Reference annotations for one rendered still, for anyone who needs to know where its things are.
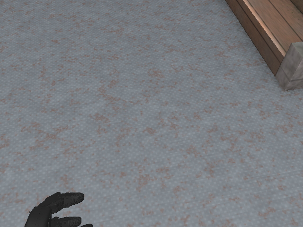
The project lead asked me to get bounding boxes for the left robot hand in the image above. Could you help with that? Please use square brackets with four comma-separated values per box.
[25, 192, 93, 227]

